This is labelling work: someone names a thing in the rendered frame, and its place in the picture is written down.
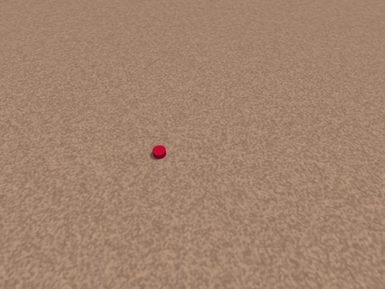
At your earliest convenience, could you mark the tin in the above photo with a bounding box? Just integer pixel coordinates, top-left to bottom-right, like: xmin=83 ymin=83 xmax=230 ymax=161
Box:
xmin=152 ymin=145 xmax=166 ymax=159

